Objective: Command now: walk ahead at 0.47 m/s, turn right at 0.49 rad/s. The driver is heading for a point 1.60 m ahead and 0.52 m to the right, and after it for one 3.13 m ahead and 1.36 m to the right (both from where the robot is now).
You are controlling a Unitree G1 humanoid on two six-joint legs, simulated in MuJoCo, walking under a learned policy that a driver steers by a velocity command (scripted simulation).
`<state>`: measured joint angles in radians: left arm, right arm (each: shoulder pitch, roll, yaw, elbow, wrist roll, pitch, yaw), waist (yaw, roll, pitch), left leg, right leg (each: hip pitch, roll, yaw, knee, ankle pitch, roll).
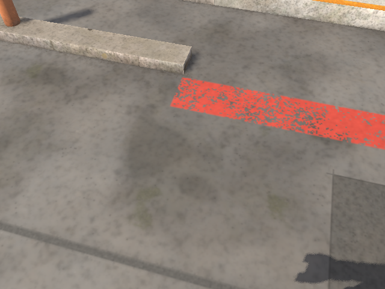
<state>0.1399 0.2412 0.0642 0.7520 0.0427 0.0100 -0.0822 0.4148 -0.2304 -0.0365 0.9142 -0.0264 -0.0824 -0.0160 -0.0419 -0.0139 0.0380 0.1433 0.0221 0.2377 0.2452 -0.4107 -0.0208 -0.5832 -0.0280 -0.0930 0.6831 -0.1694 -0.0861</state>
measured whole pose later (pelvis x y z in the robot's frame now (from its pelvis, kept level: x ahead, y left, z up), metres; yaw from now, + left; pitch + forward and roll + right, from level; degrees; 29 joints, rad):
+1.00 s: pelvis +0.53 -0.11 +0.02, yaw -29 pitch +2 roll +2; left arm 0.09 0.25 0.02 0.71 0.04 -0.02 -0.06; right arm 0.44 -0.24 -0.04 0.89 -0.01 -0.09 0.02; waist -0.07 -0.05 0.02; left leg 0.00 -0.03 0.11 0.24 -0.26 0.02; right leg -0.58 -0.05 0.00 0.68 -0.10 -0.04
